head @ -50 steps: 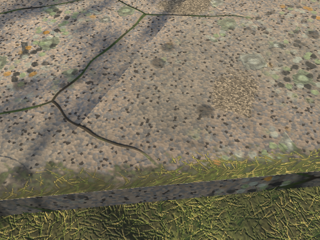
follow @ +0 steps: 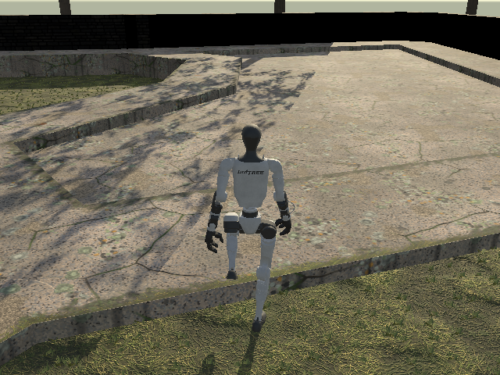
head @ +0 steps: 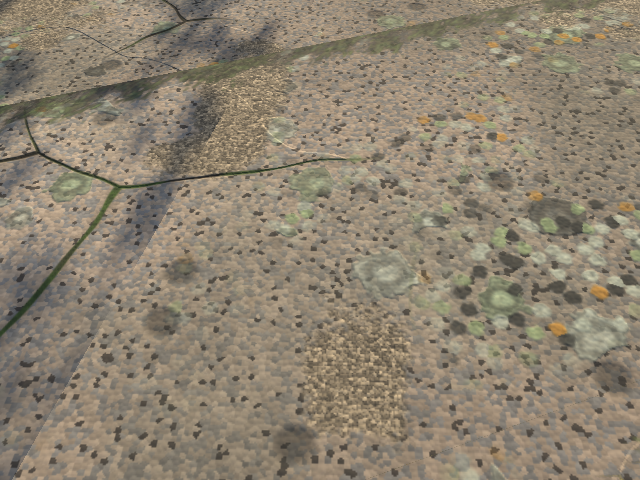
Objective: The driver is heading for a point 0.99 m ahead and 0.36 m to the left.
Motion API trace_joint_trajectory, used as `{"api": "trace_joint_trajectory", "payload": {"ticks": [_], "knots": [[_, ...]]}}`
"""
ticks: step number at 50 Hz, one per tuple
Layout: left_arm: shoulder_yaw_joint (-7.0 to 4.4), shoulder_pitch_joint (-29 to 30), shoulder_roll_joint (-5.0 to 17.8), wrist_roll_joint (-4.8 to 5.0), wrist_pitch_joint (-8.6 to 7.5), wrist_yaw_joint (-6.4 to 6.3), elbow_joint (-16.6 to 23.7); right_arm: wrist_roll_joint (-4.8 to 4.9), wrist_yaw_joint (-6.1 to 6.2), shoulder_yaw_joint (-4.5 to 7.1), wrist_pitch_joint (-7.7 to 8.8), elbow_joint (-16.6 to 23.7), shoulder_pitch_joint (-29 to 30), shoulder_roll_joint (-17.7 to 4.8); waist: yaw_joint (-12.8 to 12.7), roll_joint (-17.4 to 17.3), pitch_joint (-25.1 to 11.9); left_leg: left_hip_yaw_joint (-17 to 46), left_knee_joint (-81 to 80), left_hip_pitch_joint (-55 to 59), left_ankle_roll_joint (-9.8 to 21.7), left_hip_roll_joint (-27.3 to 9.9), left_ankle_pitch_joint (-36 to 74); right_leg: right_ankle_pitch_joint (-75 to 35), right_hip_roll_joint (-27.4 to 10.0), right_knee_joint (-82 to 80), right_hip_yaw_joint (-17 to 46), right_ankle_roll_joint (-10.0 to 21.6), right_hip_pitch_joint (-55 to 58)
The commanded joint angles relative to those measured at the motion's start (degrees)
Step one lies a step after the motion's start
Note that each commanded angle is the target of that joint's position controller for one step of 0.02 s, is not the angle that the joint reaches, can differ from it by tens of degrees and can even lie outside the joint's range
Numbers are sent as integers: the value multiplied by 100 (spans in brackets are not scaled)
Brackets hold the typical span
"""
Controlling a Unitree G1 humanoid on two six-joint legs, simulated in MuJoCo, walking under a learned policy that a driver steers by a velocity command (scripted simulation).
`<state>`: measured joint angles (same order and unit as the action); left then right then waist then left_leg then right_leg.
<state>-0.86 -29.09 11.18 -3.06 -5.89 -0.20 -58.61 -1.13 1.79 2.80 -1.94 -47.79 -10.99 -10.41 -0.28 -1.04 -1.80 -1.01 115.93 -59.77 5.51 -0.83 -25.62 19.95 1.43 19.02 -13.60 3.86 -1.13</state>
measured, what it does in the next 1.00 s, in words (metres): climbs, turning left: left foot 0.14 m higher, then right foot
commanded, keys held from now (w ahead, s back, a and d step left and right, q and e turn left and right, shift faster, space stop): w+q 0.76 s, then w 0.24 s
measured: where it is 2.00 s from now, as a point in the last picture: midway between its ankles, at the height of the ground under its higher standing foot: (167, 284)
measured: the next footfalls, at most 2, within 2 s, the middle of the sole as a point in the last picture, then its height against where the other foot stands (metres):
left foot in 0.22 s outside the picture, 0.14 m higher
right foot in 0.72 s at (306, 385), level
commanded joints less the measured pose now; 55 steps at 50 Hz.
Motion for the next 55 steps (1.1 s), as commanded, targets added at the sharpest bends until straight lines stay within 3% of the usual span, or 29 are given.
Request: {"api": "trace_joint_trajectory", "payload": {"ticks": [1,3,5,7,8,10,11,12,13,14,15,16,18,21,24,27,29,34,35,36,37,38,39,41,42,44,46,51,55], "knots": [[13,-458,533,-2,-128,-2,-62,11,45,-252,96,1128,1582,245,-27,33,1199,95,428,-2826,210,22,-448,-410,-2076,-973,1261,347,530],[98,-387,473,94,-98,-24,-204,16,-31,-450,72,1572,1999,408,165,16,1313,-351,-773,-2256,222,-35,-273,-608,-1624,-1292,709,97,-293],[122,-235,580,210,-21,-201,-190,-23,-177,-541,11,1742,1855,323,313,94,1015,-915,-2172,-788,258,-202,10,-2573,-1391,-1743,61,195,-657],[149,51,745,415,-11,-268,106,80,-251,-560,2,1541,1436,285,417,140,430,-1562,-3568,1379,458,133,109,-7273,-1410,-1211,-441,245,-780],[51,-1,1106,485,-2,-328,208,53,-239,-513,0,1390,1037,155,596,490,-40,-1816,-3825,2159,504,477,174,-9759,-1645,-488,-312,229,-477],[-182,215,1642,446,175,-247,502,54,-297,-283,111,952,-435,-306,1105,1587,-1164,-1208,-5059,3484,790,999,-466,-11043,-1828,2018,-118,312,403],[-241,206,1658,433,162,-156,675,42,-326,-67,171,933,-757,-777,1316,1610,-1621,372,-6024,4725,1085,795,-665,-9237,-1638,3934,-10,174,-372],[-104,531,745,288,59,126,1222,144,-256,209,150,806,-483,-1682,836,-633,-1627,4264,-8288,5869,1815,-893,-179,-960,-106,6797,260,-376,-2985],[-215,875,987,91,-47,289,1605,99,-167,378,67,814,-561,-1898,766,-259,-2013,6259,-9520,6178,1768,-1136,-180,-854,171,7908,1787,-282,-3868],[-176,1072,781,119,-77,344,1803,26,-138,315,106,723,-277,-1632,471,140,-1189,5663,-9497,5599,1516,-1178,-609,-1178,-63,8164,1941,-159,-4401],[-135,1522,678,388,-234,268,1893,-2,-260,49,431,814,-388,-928,479,613,-612,5156,-9680,4920,1159,-1199,-40,-726,-34,8347,2324,-40,-4695],[-53,1646,427,339,-259,171,2074,19,-361,-77,601,531,-375,-454,122,719,-326,4485,-9429,4294,908,-925,783,-563,-124,8837,2220,39,-4717],[25,1313,290,315,-128,119,2186,30,-439,-179,722,335,-107,-102,-458,213,-48,3179,-9312,3608,787,-537,1772,-434,-325,9420,2142,190,-4839],[192,1626,208,190,-17,80,2531,269,-448,-103,711,363,86,-438,-775,546,412,1515,-9527,2805,554,267,2027,-963,-585,7211,1685,202,-4842],[152,2728,326,10,-54,-36,2876,301,-292,-66,710,356,-525,-639,-202,110,-5,1308,-9828,3082,453,450,3656,-1790,-413,4889,955,-168,-4024],[188,3690,161,248,-73,-26,3127,320,-27,52,598,323,-1321,-911,387,-278,-228,1550,-9982,4627,257,288,3840,-2201,-55,2449,1002,-454,-3952],[108,4017,365,452,-80,90,3157,292,26,86,539,354,-1477,-1012,495,-649,-183,1962,-9995,5489,288,0,3805,-2198,130,1371,1125,-522,-3940],[-272,3179,1044,405,-218,159,2798,276,46,184,398,537,-1128,-1121,79,-802,-500,2354,-8640,6337,116,-234,5298,-1984,266,292,1497,-119,-2278],[-341,2389,1133,365,-250,126,2613,233,-8,183,397,721,-695,-1151,-368,-771,-916,2231,-7823,5903,71,-123,5452,-2216,-59,224,1697,131,-1083],[-408,1345,1360,240,-232,56,2473,104,-108,101,463,996,-373,-923,-801,-492,-1773,2060,-6485,4875,58,61,4320,-2154,-928,790,2349,553,745],[-453,958,1517,120,-188,6,2358,134,-171,-44,501,1046,-1418,-379,-318,1310,-2482,1532,-4703,2482,-362,919,-71,-1983,-2450,810,4759,1646,3118],[-432,1080,1159,249,-149,-23,2433,282,-169,-25,518,957,-1748,-884,-322,1645,-2490,1405,-3643,1802,-347,466,-598,-79,-2769,280,5935,1761,2802],[-353,1392,762,292,-95,-98,2509,313,-165,86,505,1003,-1154,-1242,-458,942,-1443,1294,-3328,1535,-411,223,26,680,-2418,-87,5236,1413,1807],[-304,1688,809,264,-67,-63,2388,175,-174,91,566,1297,-333,-1155,-231,55,-182,988,-3553,1702,-449,-19,688,-280,-1850,-503,4016,1059,16],[-285,1666,792,207,-103,-18,2295,198,-188,83,581,1329,-356,-1025,-58,96,-16,992,-3692,1891,-423,-147,830,-689,-1596,-666,3565,1009,-438],[-286,1609,700,267,-140,58,2093,281,-192,17,570,1280,-545,-788,115,331,82,866,-4020,1927,-405,-310,791,-977,-1332,-868,3054,1036,-750],[-313,1546,786,327,-171,102,1904,229,-186,0,543,1297,-433,-726,190,430,198,738,-4493,1824,-472,-476,924,-1338,-1253,-984,2712,1065,-997],[-384,1197,1153,359,-107,105,1667,150,-201,-96,657,1503,617,-625,-178,388,323,346,-6599,1959,-585,-650,2324,-2148,-1072,-1076,2044,903,-1005],[-374,606,1307,423,-3,111,1418,247,-308,-98,719,1694,1446,-604,-561,434,345,110,-7835,2274,-551,-378,2787,-2292,-1224,-872,1937,780,-447]]}}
